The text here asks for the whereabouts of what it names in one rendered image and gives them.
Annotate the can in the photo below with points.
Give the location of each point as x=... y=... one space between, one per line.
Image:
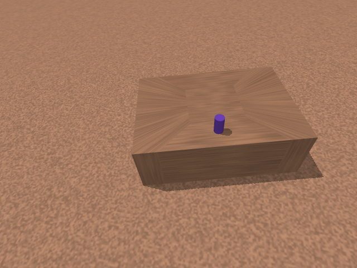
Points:
x=219 y=123

